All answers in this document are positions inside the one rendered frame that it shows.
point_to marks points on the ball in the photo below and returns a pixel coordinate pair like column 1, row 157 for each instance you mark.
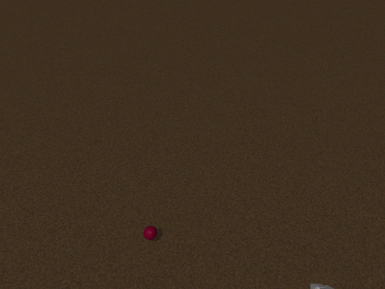
column 150, row 233

